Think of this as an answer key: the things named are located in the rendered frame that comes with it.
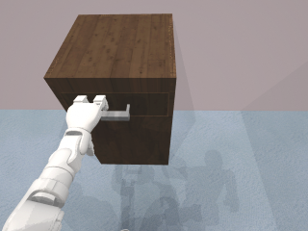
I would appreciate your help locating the robot left upper arm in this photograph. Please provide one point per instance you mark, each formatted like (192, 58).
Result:
(35, 216)

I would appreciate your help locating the left robot forearm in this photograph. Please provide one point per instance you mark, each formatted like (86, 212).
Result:
(52, 187)

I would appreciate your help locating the cabinet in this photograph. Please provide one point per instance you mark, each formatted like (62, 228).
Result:
(132, 52)

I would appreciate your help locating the handle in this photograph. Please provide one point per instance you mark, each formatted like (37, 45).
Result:
(116, 115)

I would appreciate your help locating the robot left hand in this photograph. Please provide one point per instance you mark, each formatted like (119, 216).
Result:
(85, 115)

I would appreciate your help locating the drawer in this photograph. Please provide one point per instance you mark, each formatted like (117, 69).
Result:
(141, 103)

